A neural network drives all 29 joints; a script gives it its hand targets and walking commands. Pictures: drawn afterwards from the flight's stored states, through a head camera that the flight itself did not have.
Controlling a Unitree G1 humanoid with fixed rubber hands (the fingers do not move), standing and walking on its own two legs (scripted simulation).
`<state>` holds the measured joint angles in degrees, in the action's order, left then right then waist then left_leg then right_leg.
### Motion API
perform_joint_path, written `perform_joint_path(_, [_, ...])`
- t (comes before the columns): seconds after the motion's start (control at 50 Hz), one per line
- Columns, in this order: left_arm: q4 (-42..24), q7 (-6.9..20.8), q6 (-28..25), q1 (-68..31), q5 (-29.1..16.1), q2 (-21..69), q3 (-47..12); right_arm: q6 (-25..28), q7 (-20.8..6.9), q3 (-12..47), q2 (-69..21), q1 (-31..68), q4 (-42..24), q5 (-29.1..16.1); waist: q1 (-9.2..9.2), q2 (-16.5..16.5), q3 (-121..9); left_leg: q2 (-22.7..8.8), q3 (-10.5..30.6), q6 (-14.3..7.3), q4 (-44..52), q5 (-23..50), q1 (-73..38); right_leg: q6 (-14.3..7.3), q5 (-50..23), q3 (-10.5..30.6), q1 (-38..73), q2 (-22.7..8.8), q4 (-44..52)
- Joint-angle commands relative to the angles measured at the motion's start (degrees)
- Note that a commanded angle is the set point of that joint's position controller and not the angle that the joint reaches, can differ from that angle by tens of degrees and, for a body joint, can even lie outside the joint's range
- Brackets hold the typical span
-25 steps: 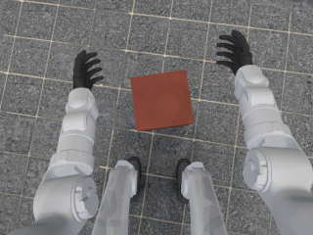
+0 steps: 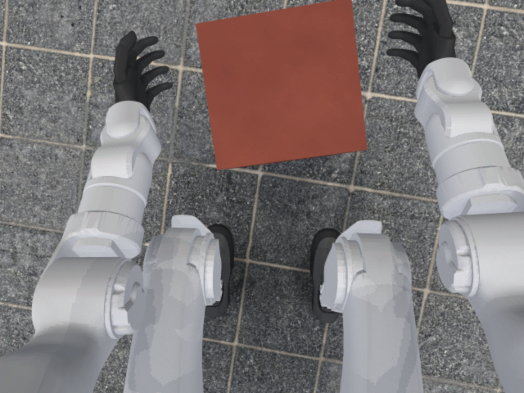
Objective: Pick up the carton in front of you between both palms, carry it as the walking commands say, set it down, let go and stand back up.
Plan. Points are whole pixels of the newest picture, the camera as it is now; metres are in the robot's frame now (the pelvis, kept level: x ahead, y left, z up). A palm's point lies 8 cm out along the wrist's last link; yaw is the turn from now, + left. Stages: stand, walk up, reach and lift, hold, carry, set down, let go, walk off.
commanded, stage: reach and lift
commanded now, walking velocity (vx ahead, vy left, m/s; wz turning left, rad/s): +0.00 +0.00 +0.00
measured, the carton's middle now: (281, 103) +0.50 -0.02 -0.30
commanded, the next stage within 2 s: none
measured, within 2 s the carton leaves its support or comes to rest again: leaves its support in 1.12 s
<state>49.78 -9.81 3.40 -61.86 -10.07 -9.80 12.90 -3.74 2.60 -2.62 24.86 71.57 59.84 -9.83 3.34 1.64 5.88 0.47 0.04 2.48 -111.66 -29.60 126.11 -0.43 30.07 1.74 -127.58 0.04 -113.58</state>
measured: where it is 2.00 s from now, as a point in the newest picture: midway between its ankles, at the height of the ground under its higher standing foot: (269, 288)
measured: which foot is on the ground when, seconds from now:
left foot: down 0.00-1.00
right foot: down 0.00-1.00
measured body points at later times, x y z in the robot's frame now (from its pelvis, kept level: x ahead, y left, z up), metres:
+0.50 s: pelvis -0.01 +0.00 -0.06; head +0.36 -0.03 +0.20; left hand +0.52 +0.18 -0.24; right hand +0.53 -0.19 -0.26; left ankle +0.12 +0.13 -0.39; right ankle +0.11 -0.12 -0.39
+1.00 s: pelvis -0.01 +0.00 -0.05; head +0.35 -0.04 +0.22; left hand +0.52 +0.14 -0.22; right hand +0.53 -0.17 -0.24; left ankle +0.12 +0.13 -0.39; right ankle +0.11 -0.12 -0.39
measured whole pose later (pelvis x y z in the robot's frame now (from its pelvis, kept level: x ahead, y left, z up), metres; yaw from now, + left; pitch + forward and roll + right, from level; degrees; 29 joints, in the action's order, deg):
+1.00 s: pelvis -0.01 +0.00 -0.05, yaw +0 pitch +40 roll +3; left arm 66.6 -11.8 -1.0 -78.1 -9.0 -8.7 14.8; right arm -1.3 5.6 -0.5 19.3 83.3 72.4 -7.6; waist 2.3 3.4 14.0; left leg 2.0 0.7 3.4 -120.3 -29.1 131.6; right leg -0.5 29.5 1.8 -133.0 0.1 -122.2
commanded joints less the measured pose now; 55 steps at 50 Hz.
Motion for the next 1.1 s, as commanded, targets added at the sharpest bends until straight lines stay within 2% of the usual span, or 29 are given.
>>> perform_joint_path(0.0, [1.2,-0.1,-1.0,-14.3,-1.1,-7.3,0.6,0.8,0.1,-2.3,6.8,16.3,0.6,0.3,-2.66,-8.3,-57.2,0.8,-1.8,0.2,6.5,6.2,-23.8,1.3,-7.4,-1.2,37.1,0.0,7.6])
perform_joint_path(0.02, [-0.9,-0.5,-2.1,-15.1,1.2,-8.9,1.6,1.0,-0.1,-1.2,6.2,16.6,-1.1,-0.7,1.63,-6.3,-58.2,1.4,-3.4,0.4,4.7,9.1,-26.0,1.7,-8.8,-0.4,33.2,0.5,7.1])
perform_joint_path(0.04, [0.5,-0.4,-2.5,-16.3,-1.2,-5.8,-0.5,2.0,0.0,0.4,5.9,16.7,2.6,0.4,-0.57,-9.3,-57.3,2.0,-3.3,0.5,4.4,10.0,-26.6,1.2,-8.1,-0.8,34.2,0.2,7.4])
perform_joint_path(0.06, [2.1,-0.1,-3.3,-17.1,0.2,-6.9,-0.7,2.5,0.0,0.9,3.0,20.6,-0.8,-2.6,2.72,-6.0,-53.5,1.6,-3.9,0.8,3.4,10.6,-24.5,0.8,-9.2,0.5,32.0,0.4,7.0])
perform_joint_path(0.08, [4.4,-0.3,-3.2,-18.2,-1.5,-2.4,-4.1,3.3,-0.2,0.4,6.8,19.4,5.4,-1.4,-2.23,-5.6,-52.0,1.7,-2.4,1.1,4.3,8.6,-25.4,0.2,-8.0,-1.5,31.0,0.3,4.9])
perform_joint_path(0.1, [4.0,-0.4,-4.3,-17.0,-0.4,-8.9,-0.1,3.7,0.4,0.1,7.4,18.9,3.6,-3.7,2.94,-2.8,-55.1,1.2,-4.0,1.0,1.7,10.8,-25.9,0.9,-10.0,0.7,28.8,-0.2,4.4])
perform_joint_path(0.12, [1.6,-0.5,-4.7,-17.2,-1.6,-7.6,-0.6,4.2,0.9,-0.2,9.6,19.7,3.8,-1.1,-0.69,-4.7,-58.9,1.1,-3.8,2.1,-0.6,12.7,-24.5,0.8,-11.8,0.2,33.1,-0.2,3.1])
perform_joint_path(0.14, [5.6,0.2,-4.4,-16.8,-4.2,-6.1,-0.8,4.8,1.1,2.7,8.4,20.6,-1.8,-2.4,0.78,-9.9,-60.0,1.7,-2.8,0.7,-1.8,16.9,-26.5,0.8,-13.5,0.2,33.1,0.2,2.6])
perform_joint_path(0.24, [8.5,0.4,-5.2,-20.7,-9.3,-3.0,-9.7,6.8,2.2,2.4,10.5,21.1,1.5,-3.2,-5.60,-6.2,-59.5,1.0,-1.5,1.7,-2.1,16.3,-26.8,0.1,-15.0,-0.9,34.1,0.1,0.5])
perform_joint_path(0.32, [7.3,-0.5,-5.8,-22.8,-12.0,-8.5,-10.1,6.7,2.0,5.8,7.8,24.9,-1.1,-6.3,-1.81,-9.0,-60.5,2.1,-2.3,1.7,-4.1,15.1,-24.6,0.2,-14.8,-0.1,38.5,-1.6,-1.5])
perform_joint_path(0.34, [9.6,-0.2,-5.9,-24.7,-13.1,-5.9,-12.4,6.5,2.2,5.1,6.8,24.4,-1.1,-4.7,-7.20,-8.5,-58.5,1.8,-1.2,1.5,-2.8,14.1,-22.3,1.0,-17.1,0.0,41.7,-0.8,-1.7])
perform_joint_path(0.36, [11.9,0.1,-6.7,-21.3,-12.0,-7.0,-11.5,5.8,2.3,7.3,5.3,19.3,4.2,-7.9,0.43,-3.6,-58.2,2.1,-3.8,1.7,-3.9,14.9,-25.0,0.4,-15.0,1.4,38.9,-0.2,-0.5])
perform_joint_path(0.38, [6.1,0.1,-6.7,-22.6,-12.1,-4.0,-11.6,6.2,1.5,6.9,5.3,21.3,2.5,-6.6,-3.50,-6.7,-60.1,3.2,-3.2,1.3,-3.7,16.1,-23.2,-0.4,-15.8,0.1,39.2,-0.4,-2.1])
perform_joint_path(0.42, [7.5,0.2,-6.1,-21.6,-10.0,-9.0,-8.3,6.2,1.5,4.5,6.1,19.2,1.1,-6.6,-4.00,-6.2,-57.6,1.8,-2.6,0.7,-5.5,14.7,-24.0,0.3,-14.7,0.6,36.7,-0.6,-1.4])
perform_joint_path(0.44, [9.6,0.5,-6.1,-20.5,-10.9,-6.1,-9.3,6.6,1.5,5.5,4.7,22.6,-2.5,-5.4,-0.57,-6.6,-57.9,2.5,-3.1,0.8,-4.0,17.1,-23.3,1.1,-15.3,-0.7,34.3,-0.8,-1.2])
perform_joint_path(0.46, [10.2,0.9,-6.0,-20.0,-10.1,-3.6,-10.4,6.2,1.5,3.6,8.0,20.9,3.2,-3.2,-3.72,-7.5,-54.9,2.5,-2.8,1.0,-3.9,13.6,-21.8,0.3,-12.5,0.0,34.0,-0.4,-0.8])
perform_joint_path(0.5, [13.3,-0.4,-5.7,-18.4,-7.5,-7.7,-9.2,6.0,1.7,5.4,6.3,19.5,5.8,-5.7,-0.99,-3.7,-53.9,2.2,-3.4,1.6,-3.9,14.2,-23.2,-0.1,-14.8,1.8,35.7,-1.0,-0.7])
perform_joint_path(0.52, [8.7,-1.1,-6.2,-21.7,-8.4,-8.1,-6.9,6.2,2.2,3.5,6.3,20.0,3.3,-2.8,-6.78,-9.9,-52.0,2.4,-0.6,1.4,-3.7,14.2,-21.2,0.7,-15.4,-0.9,35.3,-1.4,-1.4])
perform_joint_path(0.54, [11.3,-0.3,-5.8,-18.6,-8.6,-2.9,-6.8,5.9,2.6,2.7,6.0,20.5,2.0,-3.0,-2.18,-6.6,-52.9,2.5,-2.7,1.1,-4.1,13.6,-20.1,-0.2,-11.3,0.3,30.3,-1.1,0.3])
perform_joint_path(0.56, [9.6,-0.2,-5.8,-20.7,-8.9,-0.5,-12.5,6.0,1.5,5.4,2.6,19.3,5.5,-5.1,-6.08,-2.8,-52.4,2.7,-2.2,1.0,-1.6,13.6,-23.9,-0.1,-13.9,-1.0,30.6,-0.1,-0.1])
perform_joint_path(0.58, [13.7,-1.3,-5.6,-18.8,-6.7,-7.2,-5.0,5.2,1.8,3.7,5.2,20.3,9.3,-4.7,1.50,-5.4,-48.3,2.5,-2.1,0.6,-1.8,12.6,-23.7,0.2,-9.5,0.5,26.9,-1.4,-0.1])
perform_joint_path(0.6, [11.5,-1.3,-5.9,-20.1,-6.3,-4.2,-6.7,6.1,1.3,4.9,3.0,19.0,2.3,-5.0,-3.02,-6.1,-48.7,2.3,-1.1,0.2,-1.2,11.6,-24.3,0.3,-8.6,-0.2,26.8,-0.2,0.8])
perform_joint_path(0.78, [11.1,-1.8,-7.2,-23.1,-3.9,1.8,-7.8,7.0,1.8,4.1,-3.9,22.6,7.9,-1.6,-3.39,-3.4,-47.4,3.7,-1.8,1.0,-0.1,12.3,-23.9,0.2,-10.1,-0.6,26.1,0.3,3.1])
perform_joint_path(0.82, [11.3,0.7,-8.0,-27.1,-1.2,14.9,-8.3,7.3,-0.4,10.6,-18.7,27.4,2.3,-1.6,-1.25,-6.7,-49.6,4.8,-2.7,0.0,-0.3,13.2,-22.3,-0.3,-11.1,0.6,28.0,3.0,4.4])
perform_joint_path(0.84, [7.8,2.7,-7.4,-32.7,-2.5,23.0,-10.4,6.6,-1.9,9.8,-26.3,31.0,2.1,-1.1,-3.81,-6.1,-53.2,5.2,-1.6,0.0,-0.4,16.8,-22.2,-0.7,-15.7,0.2,28.6,2.9,3.2])
perform_joint_path(0.88, [8.4,5.6,-6.4,-36.2,0.4,31.3,-11.7,5.6,-5.4,11.7,-38.3,36.7,-0.2,0.2,2.80,-8.5,-48.6,7.3,-2.5,-0.9,-0.9,14.3,-19.8,-0.1,-13.7,-0.1,27.4,3.5,1.6])
perform_joint_path(0.9, [10.9,8.1,-5.2,-40.1,1.0,38.9,-13.3,5.0,-6.6,12.1,-44.1,37.8,1.0,1.5,-2.90,-7.5,-46.4,6.8,-1.7,-0.7,-2.5,11.6,-20.8,0.2,-12.0,-0.4,26.8,4.9,1.4])
perform_joint_path(0.92, [11.6,9.5,-4.1,-40.0,1.9,43.6,-10.4,4.2,-7.4,10.9,-47.3,38.9,-0.5,2.0,-0.25,-6.5,-47.1,7.1,-3.5,-0.5,-2.6,10.8,-20.1,0.3,-9.8,-0.7,25.9,4.5,2.1])
perform_joint_path(1.08, [1.3,11.5,-0.7,-44.7,-1.7,57.9,-16.6,1.9,-8.8,15.8,-62.0,40.1,-10.6,-1.0,-3.70,-5.8,-68.2,8.7,-6.0,0.2,-4.7,17.7,-26.3,0.0,-19.2,-3.8,36.2,6.0,-0.1])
